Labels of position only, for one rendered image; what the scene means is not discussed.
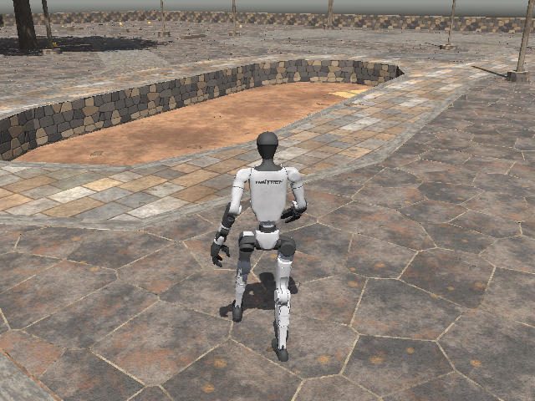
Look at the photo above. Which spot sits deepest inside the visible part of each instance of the robot right hand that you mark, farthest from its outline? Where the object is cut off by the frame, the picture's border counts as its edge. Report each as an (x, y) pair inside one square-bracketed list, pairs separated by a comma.
[(287, 213)]

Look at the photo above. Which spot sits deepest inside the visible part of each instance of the robot left hand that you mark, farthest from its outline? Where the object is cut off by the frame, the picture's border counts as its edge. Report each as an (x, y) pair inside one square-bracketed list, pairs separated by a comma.
[(214, 253)]

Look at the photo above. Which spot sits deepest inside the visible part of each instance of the robot right forearm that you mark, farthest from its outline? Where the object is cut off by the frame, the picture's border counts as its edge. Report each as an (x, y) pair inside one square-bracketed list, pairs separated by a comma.
[(298, 213)]

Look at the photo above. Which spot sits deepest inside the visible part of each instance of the robot left forearm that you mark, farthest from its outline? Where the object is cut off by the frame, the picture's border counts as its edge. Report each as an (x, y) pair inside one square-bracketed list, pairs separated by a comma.
[(225, 227)]

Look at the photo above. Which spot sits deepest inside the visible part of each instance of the robot right shin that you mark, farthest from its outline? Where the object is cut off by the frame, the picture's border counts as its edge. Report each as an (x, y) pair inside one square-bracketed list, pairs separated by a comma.
[(282, 316)]

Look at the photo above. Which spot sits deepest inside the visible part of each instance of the right robot upper arm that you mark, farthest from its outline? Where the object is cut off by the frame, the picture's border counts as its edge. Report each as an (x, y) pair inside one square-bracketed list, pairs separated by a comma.
[(297, 188)]

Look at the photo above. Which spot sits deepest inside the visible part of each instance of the left robot upper arm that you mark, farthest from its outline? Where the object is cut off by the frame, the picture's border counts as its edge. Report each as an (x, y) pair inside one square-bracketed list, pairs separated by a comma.
[(241, 177)]

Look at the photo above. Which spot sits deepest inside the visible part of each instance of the robot head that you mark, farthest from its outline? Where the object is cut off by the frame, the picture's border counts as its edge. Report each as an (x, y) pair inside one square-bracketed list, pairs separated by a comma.
[(267, 143)]

